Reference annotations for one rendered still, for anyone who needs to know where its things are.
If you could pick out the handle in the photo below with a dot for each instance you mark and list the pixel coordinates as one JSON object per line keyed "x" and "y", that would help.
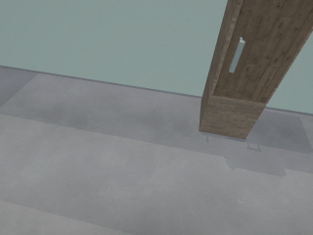
{"x": 237, "y": 55}

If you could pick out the cupboard door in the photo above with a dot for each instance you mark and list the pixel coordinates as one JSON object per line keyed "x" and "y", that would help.
{"x": 273, "y": 31}

